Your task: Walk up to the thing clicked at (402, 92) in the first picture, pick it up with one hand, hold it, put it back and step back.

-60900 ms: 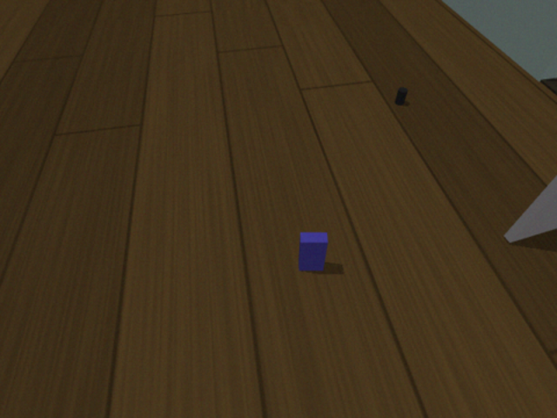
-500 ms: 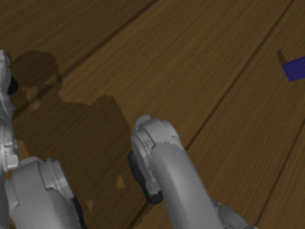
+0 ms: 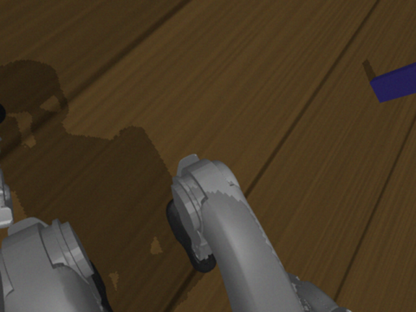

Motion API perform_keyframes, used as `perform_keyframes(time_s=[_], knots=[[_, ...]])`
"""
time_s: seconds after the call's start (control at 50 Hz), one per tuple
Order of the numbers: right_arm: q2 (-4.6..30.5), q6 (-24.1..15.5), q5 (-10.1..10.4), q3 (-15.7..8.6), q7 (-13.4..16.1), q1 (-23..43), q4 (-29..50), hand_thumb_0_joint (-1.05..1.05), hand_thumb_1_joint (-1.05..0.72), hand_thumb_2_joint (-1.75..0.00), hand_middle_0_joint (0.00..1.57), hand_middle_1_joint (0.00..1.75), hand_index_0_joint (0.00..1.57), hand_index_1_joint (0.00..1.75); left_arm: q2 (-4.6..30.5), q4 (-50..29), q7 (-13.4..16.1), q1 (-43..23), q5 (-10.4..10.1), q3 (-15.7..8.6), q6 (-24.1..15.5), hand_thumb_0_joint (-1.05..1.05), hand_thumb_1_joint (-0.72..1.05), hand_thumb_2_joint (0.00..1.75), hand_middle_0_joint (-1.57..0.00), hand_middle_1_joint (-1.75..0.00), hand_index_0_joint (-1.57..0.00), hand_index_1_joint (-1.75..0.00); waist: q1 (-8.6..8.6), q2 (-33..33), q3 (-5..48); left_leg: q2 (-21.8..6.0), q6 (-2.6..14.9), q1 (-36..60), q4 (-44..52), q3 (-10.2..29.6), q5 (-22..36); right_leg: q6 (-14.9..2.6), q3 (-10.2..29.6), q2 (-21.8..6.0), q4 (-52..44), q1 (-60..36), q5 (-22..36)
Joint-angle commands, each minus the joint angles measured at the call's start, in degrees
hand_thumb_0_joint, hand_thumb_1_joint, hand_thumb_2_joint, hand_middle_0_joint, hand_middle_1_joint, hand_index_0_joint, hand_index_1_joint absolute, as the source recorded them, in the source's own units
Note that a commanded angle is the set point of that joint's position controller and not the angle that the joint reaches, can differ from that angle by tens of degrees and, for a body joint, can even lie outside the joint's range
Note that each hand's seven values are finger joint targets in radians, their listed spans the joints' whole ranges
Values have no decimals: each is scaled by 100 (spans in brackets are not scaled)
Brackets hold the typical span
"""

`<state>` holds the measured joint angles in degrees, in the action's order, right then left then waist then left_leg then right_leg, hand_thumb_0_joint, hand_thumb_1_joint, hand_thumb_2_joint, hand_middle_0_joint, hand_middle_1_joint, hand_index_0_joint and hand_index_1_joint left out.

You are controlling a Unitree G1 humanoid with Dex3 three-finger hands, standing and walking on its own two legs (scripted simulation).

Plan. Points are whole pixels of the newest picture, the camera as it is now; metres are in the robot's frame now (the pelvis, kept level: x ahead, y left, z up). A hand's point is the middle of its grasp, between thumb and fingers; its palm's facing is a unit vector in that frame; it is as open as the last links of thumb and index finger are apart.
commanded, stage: close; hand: left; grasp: from above
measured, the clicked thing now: out of the picture +0.52 +0.23 -0.27
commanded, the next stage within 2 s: settle in 1.12 s
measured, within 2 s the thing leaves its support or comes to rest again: leaves its support in 1.52 s
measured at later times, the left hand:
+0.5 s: hand out of the picture +0.50 +0.23 -0.23, palm faces -0.43 -0.11 -0.90, open 9.5 cm
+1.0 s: hand out of the picture +0.50 +0.23 -0.23, palm faces -0.43 -0.12 -0.89, open 8.5 cm
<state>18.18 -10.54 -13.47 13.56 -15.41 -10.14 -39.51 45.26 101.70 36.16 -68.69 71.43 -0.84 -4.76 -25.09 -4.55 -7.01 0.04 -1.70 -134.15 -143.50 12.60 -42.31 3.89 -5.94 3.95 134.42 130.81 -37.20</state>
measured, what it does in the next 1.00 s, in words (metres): stands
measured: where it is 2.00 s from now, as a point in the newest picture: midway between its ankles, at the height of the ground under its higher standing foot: (151, 277)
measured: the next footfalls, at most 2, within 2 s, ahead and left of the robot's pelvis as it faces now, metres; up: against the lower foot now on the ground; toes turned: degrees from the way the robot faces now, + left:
none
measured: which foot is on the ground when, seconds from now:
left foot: down 0.00-1.00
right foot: down 0.00-1.00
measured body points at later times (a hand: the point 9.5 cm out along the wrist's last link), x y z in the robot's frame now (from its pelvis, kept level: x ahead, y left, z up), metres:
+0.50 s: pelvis +0.00 +0.00 +0.00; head +0.28 +0.10 +0.33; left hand +0.51 +0.23 -0.18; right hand +0.01 -0.25 -0.06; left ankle +0.06 +0.13 -0.28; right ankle +0.11 -0.12 -0.28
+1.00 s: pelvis +0.00 +0.00 +0.01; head +0.29 +0.10 +0.34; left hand +0.52 +0.24 -0.18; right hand +0.01 -0.24 -0.05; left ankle +0.06 +0.13 -0.28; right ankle +0.11 -0.12 -0.28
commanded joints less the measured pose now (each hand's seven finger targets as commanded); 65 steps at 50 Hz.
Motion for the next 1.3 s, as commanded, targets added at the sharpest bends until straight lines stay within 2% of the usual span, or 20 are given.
perform_keyframes(time_s=[0.0, 0.14, 0.16, 0.26, 0.3, 0.4, 0.44, 0.54, 0.56, 0.66, 0.7, 0.76, 0.82, 0.88, 0.96, 1.02, 1.08, 1.18, 1.24, 1.28], knots=[[1750, 34, 1, -447, 14, -1301, -77, 0, -91, -90, 20, 30, 20, 30, 751, -496, 182, -1710, 20, 5, 22, 0, 5, 66, -45, -85, -49, -80, -366, 2668, 3818, -115, 251, 2476, 1411, -619, 1409, -525, -815, 134, -1079, -2485, 1630], [1779, -15, 8, -365, -1, -1330, -7, 0, -91, -91, 20, 30, 20, 30, 879, -452, 91, -1672, -36, 11, 36, 0, 6, 61, -47, -81, -51, -76, -407, 2479, 3600, -110, 273, 2371, 1402, -595, 1331, -499, -815, 143, -1152, -2514, 1554], [1841, 4, 34, -395, 24, -1308, -8, 0, -91, -90, 20, 30, 20, 30, 1011, -641, 111, -1707, -65, -76, 20, 0, 6, 61, -47, -80, -51, -76, -277, 2693, 3811, -107, 238, 2547, 1521, -565, 1371, -528, -830, 131, -1142, -2496, 1533], [1790, 32, 6, -367, 31, -1268, 45, 0, -91, -91, 20, 30, 20, 30, 875, -403, 69, -1606, -25, 41, 36, 0, 11, 61, -51, -80, -55, -76, -421, 2550, 3614, -120, 259, 2363, 1473, -590, 1200, -524, -802, 170, -1185, -2606, 1462], [1826, 53, 45, -395, 50, -1336, 16, 0, -91, -91, 20, 30, 20, 30, 1090, -778, 96, -1687, -42, -87, 16, 0, 12, 61, -52, -79, -56, -75, -245, 2706, 3944, -115, 255, 2483, 1486, -607, 1370, -511, -785, 155, -1220, -2716, 1577], [1790, 62, 5, -331, 50, -1326, 57, 0, -91, -91, 20, 30, 20, 30, 815, -377, 7, -1495, -34, 84, 51, 0, 16, 57, -54, -76, -58, -72, -480, 2435, 3589, -124, 263, 2380, 1450, -572, 1389, -507, -845, 169, -1173, -2604, 1630], [1819, 92, 45, -365, 84, -1348, 34, 0, -91, -90, 20, 30, 20, 30, 959, -511, 15, -1527, -88, 36, 38, 0, 15, 57, -54, -77, -58, -72, -360, 2449, 3737, -125, 274, 2363, 1446, -593, 1434, -488, -781, 173, -1253, -2754, 1681], [1873, 73, 17, -298, 92, -1354, 129, 0, -91, -91, 20, 30, 20, 30, 1009, -528, -50, -1628, -33, 107, 2, 0, 18, 55, -56, -74, -60, -70, -441, 2494, 3609, -109, 254, 2400, 1507, -554, 1288, -509, -846, 149, -1231, -2650, 1472], [1873, 76, 60, -317, 117, -1299, 127, 0, -91, -91, 20, 30, 20, 30, 1026, -544, -28, -1550, -87, 50, 7, 0, 18, 54, -56, -75, -60, -70, -293, 2585, 3628, -107, 220, 2478, 1608, -523, 1263, -542, -862, 131, -1209, -2527, 1410], [1822, 85, -5, -274, 111, -1278, 176, 0, -91, -91, 20, 30, 20, 30, 957, -537, -39, -1508, -21, 170, 31, 0, 24, 54, -61, -74, -65, -69, -415, 2611, 3642, -119, 242, 2489, 1523, -591, 1280, -509, -820, 180, -1248, -2726, 1537], [1845, 84, 44, -305, 123, -1296, 137, 0, -91, -91, 20, 30, 20, 30, 1040, -718, -24, -1609, -77, 77, 55, 0, 24, 56, -61, -74, -65, -69, -303, 2720, 3729, -105, 234, 2494, 1567, -589, 1299, -534, -813, 135, -1253, -2624, 1505], [1846, 67, 29, -279, 121, -1331, 148, 0, -91, -91, 20, 30, 20, 30, 900, -630, -61, -1604, -120, 182, 76, 0, 24, 56, -62, -71, -65, -67, -462, 2393, 3532, -116, 267, 2344, 1469, -580, 1311, -499, -810, 160, -1304, -2629, 1554], [1853, 110, 51, -309, 143, -1363, 118, 0, -91, -91, 20, 30, 20, 30, 1064, -658, -39, -1596, -163, 72, 77, 0, 24, 55, -62, -71, -66, -67, -327, 2551, 3722, -120, 246, 2410, 1564, -556, 1332, -522, -791, 156, -1306, -2744, 1539], [1845, 77, 50, -267, 128, -1327, 178, 0, -91, -91, 20, 30, 20, 30, 968, -690, -106, -1597, -90, 112, 49, 0, 28, 54, -64, -71, -68, -67, -400, 2610, 3591, -110, 219, 2518, 1549, -530, 1381, -549, -858, 138, -1215, -2518, 1525], [1856, 140, 62, -302, 149, -1334, 174, 0, -91, -91, 20, 30, 20, 30, 1166, -760, -89, -1600, -90, -16, 56, 0, 33, 56, -69, -71, -72, -67, -295, 2739, 3802, -120, 218, 2545, 1620, -551, 1405, -560, -816, 147, -1262, -2744, 1555], [1872, 129, 50, -287, 174, -1300, 216, 0, -91, -91, 20, 30, 20, 30, 1000, -557, -104, -1467, -30, 124, 63, 0, 35, 56, -70, -71, -74, -67, -418, 2478, 3489, -111, 244, 2392, 1567, -547, 1205, -529, -836, 156, -1302, -2526, 1410], [1862, 165, 57, -309, 193, -1333, 164, 0, -91, -91, 20, 30, 20, 30, 1212, -826, -66, -1628, -2, 2, 42, 0, 36, 54, -71, -71, -75, -66, -285, 2767, 3801, -112, 222, 2606, 1595, -545, 1355, -541, -824, 137, -1244, -2597, 1526], [1874, 124, 22, -258, 194, -1307, 254, 0, -91, -91, 20, 30, 20, 30, 1011, -419, -106, -1487, -14, 158, 48, 0, 43, 59, -75, -74, -79, -70, -501, 2314, 3347, -109, 264, 2294, 1501, -555, 1246, -509, -825, 151, -1332, -2547, 1451], [1874, 143, 49, -281, 200, -1338, 233, 0, -93, -91, 20, 30, 20, 30, 1155, -736, -50, -1650, -48, 28, 40, 0, 42, 60, -81, -72, -84, -68, -339, 2626, 3613, -102, 219, 2526, 1649, -518, 1269, -535, -826, 111, -1282, -2572, 1445], [1866, 147, 15, -286, 194, -1338, 243, 0, -94, -91, 20, 30, 20, 30, 1024, -487, -76, -1486, -49, 50, 73, 0, 44, 58, -83, -70, -87, -66, -413, 2566, 3449, -103, 219, 2445, 1634, -516, 1196, -557, -856, 116, -1287, -2475, 1368]])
